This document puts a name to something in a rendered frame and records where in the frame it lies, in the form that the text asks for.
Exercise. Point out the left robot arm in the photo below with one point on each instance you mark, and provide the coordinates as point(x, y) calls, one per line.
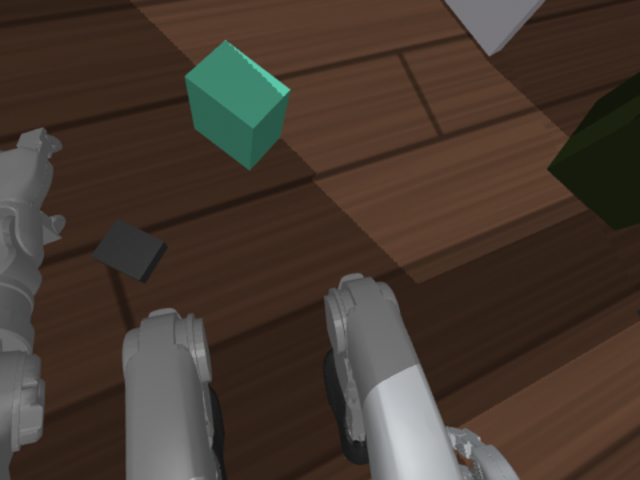
point(22, 392)

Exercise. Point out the right robot hand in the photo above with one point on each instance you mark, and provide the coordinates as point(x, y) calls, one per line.
point(489, 463)

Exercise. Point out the left robot hand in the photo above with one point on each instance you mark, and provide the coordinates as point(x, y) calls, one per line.
point(26, 176)

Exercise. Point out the right robot foot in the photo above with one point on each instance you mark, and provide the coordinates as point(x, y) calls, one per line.
point(355, 451)

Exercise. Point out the left robot foot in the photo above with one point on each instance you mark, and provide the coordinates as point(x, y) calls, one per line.
point(219, 435)

